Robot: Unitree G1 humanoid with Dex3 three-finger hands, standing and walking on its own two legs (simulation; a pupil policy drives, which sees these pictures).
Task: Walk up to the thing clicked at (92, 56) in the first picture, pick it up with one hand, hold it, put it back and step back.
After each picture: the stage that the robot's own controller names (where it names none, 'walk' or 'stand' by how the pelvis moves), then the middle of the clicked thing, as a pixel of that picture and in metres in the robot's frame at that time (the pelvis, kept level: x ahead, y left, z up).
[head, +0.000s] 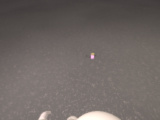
stand; (92, 55) +1.35 -0.05 -0.72
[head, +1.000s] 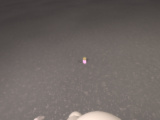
walk; (84, 60) +1.21 +0.22 -0.70
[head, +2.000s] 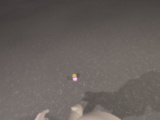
walk; (74, 77) +0.72 +0.30 -0.71
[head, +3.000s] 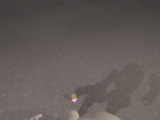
walk; (74, 97) +0.41 +0.18 -0.70
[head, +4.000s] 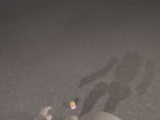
stand; (72, 105) +0.30 +0.19 -0.72
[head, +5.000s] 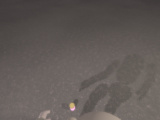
stand; (72, 106) +0.30 +0.20 -0.72
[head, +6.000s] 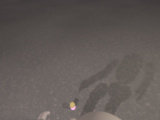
stand; (72, 106) +0.31 +0.20 -0.73
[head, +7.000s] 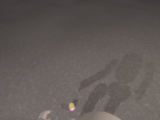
stand; (71, 106) +0.30 +0.21 -0.73
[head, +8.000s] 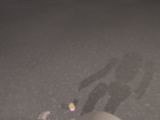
stand; (71, 106) +0.29 +0.20 -0.73
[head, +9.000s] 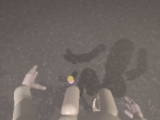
go down; (70, 79) +0.36 +0.18 -0.50
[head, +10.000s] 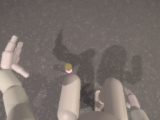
go down; (68, 68) +0.41 +0.19 -0.33
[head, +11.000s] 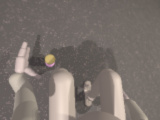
close in; (50, 61) +0.40 +0.22 -0.24
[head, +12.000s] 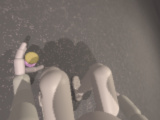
close; (31, 60) +0.40 +0.23 -0.23
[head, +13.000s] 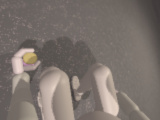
lift; (29, 60) +0.39 +0.24 -0.23
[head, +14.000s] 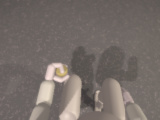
lift; (61, 73) +0.31 +0.21 -0.08
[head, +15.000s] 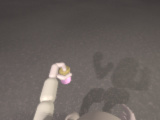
hold; (65, 75) +0.33 +0.18 +0.04
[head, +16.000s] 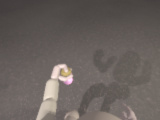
hold; (67, 76) +0.33 +0.17 +0.00
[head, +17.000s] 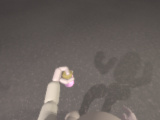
crouch; (68, 78) +0.32 +0.16 +0.00
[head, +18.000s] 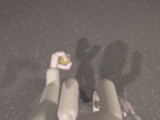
crouch; (65, 62) +0.41 +0.17 -0.10
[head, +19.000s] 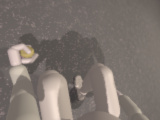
lower; (28, 55) +0.42 +0.25 -0.23
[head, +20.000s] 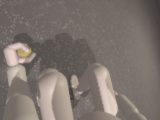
lower; (23, 54) +0.42 +0.26 -0.24
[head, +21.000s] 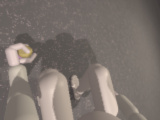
lower; (25, 54) +0.42 +0.26 -0.24
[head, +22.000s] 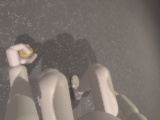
lower; (25, 55) +0.42 +0.26 -0.24
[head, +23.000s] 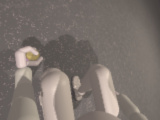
loosen; (32, 57) +0.40 +0.24 -0.23
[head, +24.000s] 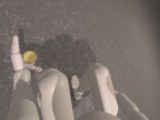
withdraw; (29, 59) +0.40 +0.23 -0.23
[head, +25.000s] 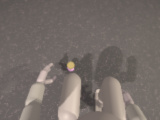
walk; (70, 66) +0.42 +0.17 -0.33
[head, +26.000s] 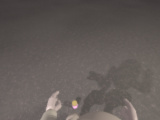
stand; (74, 104) +0.34 +0.15 -0.66
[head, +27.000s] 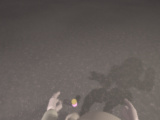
stand; (74, 102) +0.34 +0.16 -0.67
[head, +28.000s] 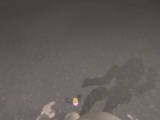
stand; (75, 101) +0.35 +0.15 -0.69
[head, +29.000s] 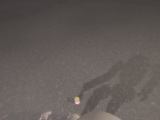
walk; (77, 100) +0.36 +0.16 -0.72
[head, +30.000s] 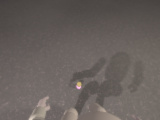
walk; (78, 85) +0.49 +0.08 -0.71
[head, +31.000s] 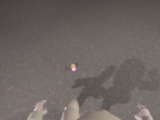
walk; (73, 67) +0.72 +0.27 -0.69
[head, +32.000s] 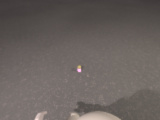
stand; (79, 68) +0.94 +0.20 -0.71
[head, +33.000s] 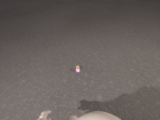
stand; (77, 68) +0.94 +0.22 -0.72
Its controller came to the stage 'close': yes
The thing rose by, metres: 0.71
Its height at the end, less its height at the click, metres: +0.00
